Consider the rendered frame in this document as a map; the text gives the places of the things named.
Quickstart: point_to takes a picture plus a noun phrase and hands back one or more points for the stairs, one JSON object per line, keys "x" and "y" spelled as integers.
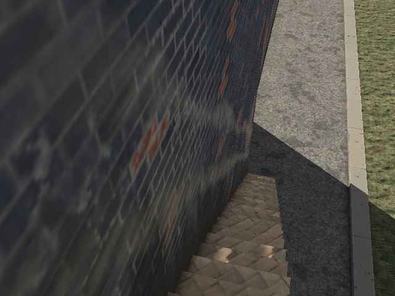
{"x": 244, "y": 253}

